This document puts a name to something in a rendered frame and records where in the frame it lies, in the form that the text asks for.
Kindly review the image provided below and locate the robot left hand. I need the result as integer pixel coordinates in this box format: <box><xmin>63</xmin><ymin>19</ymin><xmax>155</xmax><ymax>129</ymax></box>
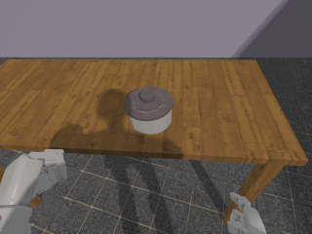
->
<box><xmin>0</xmin><ymin>149</ymin><xmax>67</xmax><ymax>207</ymax></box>

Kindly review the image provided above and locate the table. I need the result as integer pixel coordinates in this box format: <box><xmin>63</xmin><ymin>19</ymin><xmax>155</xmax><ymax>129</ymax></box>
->
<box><xmin>0</xmin><ymin>59</ymin><xmax>308</xmax><ymax>223</ymax></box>

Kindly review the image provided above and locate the pot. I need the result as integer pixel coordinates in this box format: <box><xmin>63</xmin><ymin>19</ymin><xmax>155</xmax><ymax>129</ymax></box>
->
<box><xmin>129</xmin><ymin>110</ymin><xmax>172</xmax><ymax>135</ymax></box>

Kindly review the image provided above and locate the lid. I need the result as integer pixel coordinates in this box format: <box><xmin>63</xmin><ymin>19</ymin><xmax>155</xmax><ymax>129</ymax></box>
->
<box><xmin>124</xmin><ymin>87</ymin><xmax>173</xmax><ymax>122</ymax></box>

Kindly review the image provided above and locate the robot left forearm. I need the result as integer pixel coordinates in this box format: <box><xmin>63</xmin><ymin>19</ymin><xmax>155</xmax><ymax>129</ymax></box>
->
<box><xmin>0</xmin><ymin>205</ymin><xmax>33</xmax><ymax>234</ymax></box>

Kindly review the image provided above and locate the robot right hand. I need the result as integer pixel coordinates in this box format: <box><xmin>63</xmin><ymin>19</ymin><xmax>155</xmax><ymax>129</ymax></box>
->
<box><xmin>227</xmin><ymin>192</ymin><xmax>267</xmax><ymax>234</ymax></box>

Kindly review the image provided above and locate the knob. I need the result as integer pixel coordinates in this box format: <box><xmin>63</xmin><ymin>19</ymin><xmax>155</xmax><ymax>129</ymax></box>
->
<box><xmin>140</xmin><ymin>90</ymin><xmax>155</xmax><ymax>103</ymax></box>

